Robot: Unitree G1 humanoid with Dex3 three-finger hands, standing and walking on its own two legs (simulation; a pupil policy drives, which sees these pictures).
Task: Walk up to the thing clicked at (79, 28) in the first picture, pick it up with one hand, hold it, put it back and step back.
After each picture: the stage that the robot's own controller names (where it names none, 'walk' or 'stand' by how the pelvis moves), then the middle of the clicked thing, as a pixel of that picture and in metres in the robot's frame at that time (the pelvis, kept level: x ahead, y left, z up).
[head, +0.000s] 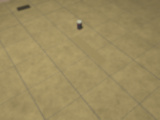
stand; (79, 25) +1.76 +0.06 -0.72
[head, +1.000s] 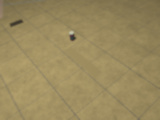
walk; (72, 36) +1.62 +0.26 -0.71
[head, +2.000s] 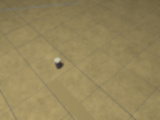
walk; (58, 63) +1.06 +0.36 -0.72
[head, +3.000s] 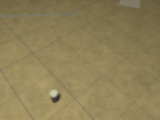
walk; (54, 96) +0.66 +0.25 -0.69
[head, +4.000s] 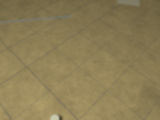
stand; out of the picture +0.41 +0.22 -0.69
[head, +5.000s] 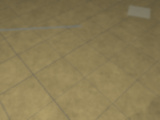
stand; out of the picture +0.37 +0.21 -0.71
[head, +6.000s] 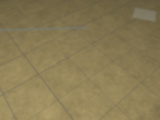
stand; out of the picture +0.39 +0.20 -0.72
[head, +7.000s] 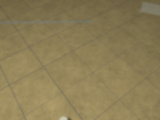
stand; out of the picture +0.42 +0.18 -0.72
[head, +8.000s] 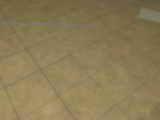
stand; out of the picture +0.39 +0.18 -0.71
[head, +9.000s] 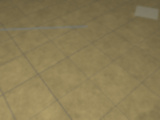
stand; out of the picture +0.37 +0.22 -0.72
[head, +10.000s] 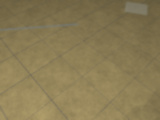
stand; out of the picture +0.36 +0.23 -0.72
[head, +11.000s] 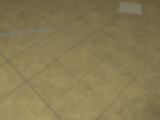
stand; out of the picture +0.30 +0.23 -0.72
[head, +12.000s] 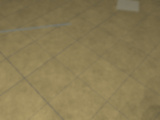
stand; out of the picture +0.32 +0.25 -0.72
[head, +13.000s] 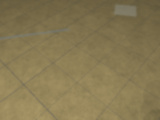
stand; out of the picture +0.30 +0.25 -0.71
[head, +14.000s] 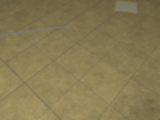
stand; out of the picture +0.28 +0.21 -0.72
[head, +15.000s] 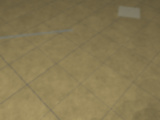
stand; out of the picture +0.29 +0.21 -0.72
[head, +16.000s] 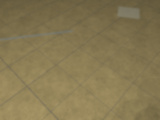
stand; out of the picture +0.29 +0.21 -0.73
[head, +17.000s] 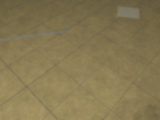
stand; out of the picture +0.28 +0.21 -0.73
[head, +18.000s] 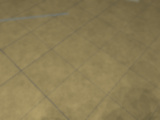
go down; out of the picture +0.31 +0.21 -0.70
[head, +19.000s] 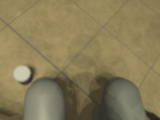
go down; (23, 76) +0.37 +0.25 -0.29
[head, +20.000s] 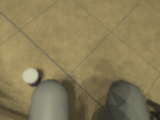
close in; (32, 78) +0.37 +0.24 -0.29
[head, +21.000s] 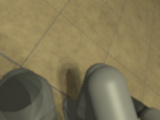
close in; out of the picture +0.35 +0.27 -0.21
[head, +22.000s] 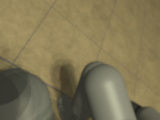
close; out of the picture +0.35 +0.28 -0.22
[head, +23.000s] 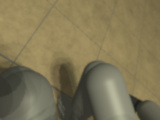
lift; out of the picture +0.34 +0.27 -0.22
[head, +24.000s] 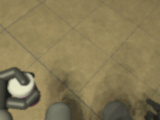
lift; (26, 91) +0.30 +0.20 -0.02
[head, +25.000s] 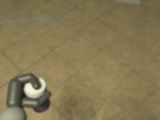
hold; (38, 95) +0.31 +0.17 -0.01
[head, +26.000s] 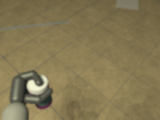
hold; (40, 92) +0.32 +0.17 +0.00
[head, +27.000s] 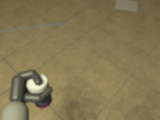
hold; (40, 91) +0.32 +0.17 +0.00
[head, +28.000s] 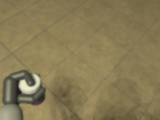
crouch; (33, 90) +0.33 +0.19 -0.05
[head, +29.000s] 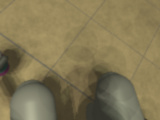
lower; out of the picture +0.41 +0.27 -0.13
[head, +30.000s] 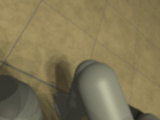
lower; out of the picture +0.39 +0.29 -0.22
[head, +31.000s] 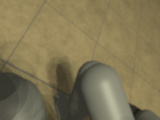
lower; out of the picture +0.38 +0.29 -0.22
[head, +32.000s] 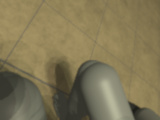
lower; out of the picture +0.38 +0.29 -0.22
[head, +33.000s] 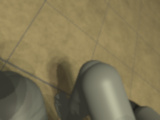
lower; out of the picture +0.38 +0.29 -0.22
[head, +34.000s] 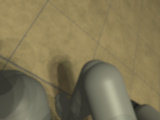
withdraw; out of the picture +0.37 +0.28 -0.22
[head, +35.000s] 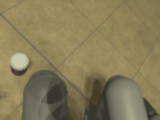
stand; (19, 65) +0.39 +0.24 -0.26
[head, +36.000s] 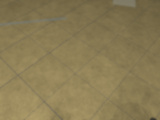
stand; out of the picture +0.33 +0.19 -0.64
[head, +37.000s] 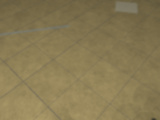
stand; out of the picture +0.33 +0.21 -0.67
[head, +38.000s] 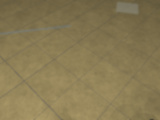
stand; out of the picture +0.33 +0.20 -0.67
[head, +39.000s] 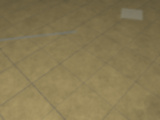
stand; out of the picture +0.35 +0.20 -0.72
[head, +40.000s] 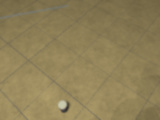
walk; (63, 106) +0.46 +0.21 -0.70
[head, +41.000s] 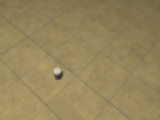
walk; (57, 74) +0.76 +0.22 -0.70
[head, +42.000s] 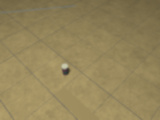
stand; (65, 69) +0.97 +0.23 -0.71
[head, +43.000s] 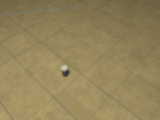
stand; (64, 71) +0.97 +0.22 -0.72
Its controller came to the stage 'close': yes
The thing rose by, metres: 0.71
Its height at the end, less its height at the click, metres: +0.00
